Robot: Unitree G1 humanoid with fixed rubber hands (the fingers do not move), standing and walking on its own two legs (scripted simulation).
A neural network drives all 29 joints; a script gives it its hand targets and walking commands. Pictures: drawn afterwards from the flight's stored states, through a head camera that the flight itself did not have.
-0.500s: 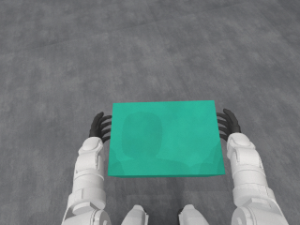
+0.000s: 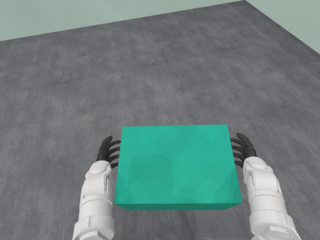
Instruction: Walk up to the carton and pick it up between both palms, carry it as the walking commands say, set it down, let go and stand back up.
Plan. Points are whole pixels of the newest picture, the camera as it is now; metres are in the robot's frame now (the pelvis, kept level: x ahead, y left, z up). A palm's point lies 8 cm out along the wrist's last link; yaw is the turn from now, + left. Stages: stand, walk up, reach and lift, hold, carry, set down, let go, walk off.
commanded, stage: reach and lift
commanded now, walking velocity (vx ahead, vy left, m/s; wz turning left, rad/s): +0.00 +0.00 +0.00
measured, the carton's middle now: (175, 169) +0.32 +0.00 -0.08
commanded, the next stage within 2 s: hold in 1.50 s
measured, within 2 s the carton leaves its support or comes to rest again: neither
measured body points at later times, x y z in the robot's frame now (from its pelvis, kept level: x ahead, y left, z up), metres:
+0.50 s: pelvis +0.01 +0.00 +0.02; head -0.03 -0.01 +0.47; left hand +0.30 +0.19 +0.05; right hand +0.31 -0.19 +0.04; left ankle +0.01 +0.13 -0.73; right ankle +0.01 -0.13 -0.73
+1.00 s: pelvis +0.01 +0.00 +0.02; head -0.04 -0.01 +0.47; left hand +0.30 +0.19 +0.06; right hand +0.30 -0.20 +0.05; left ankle +0.01 +0.13 -0.73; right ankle +0.01 -0.13 -0.73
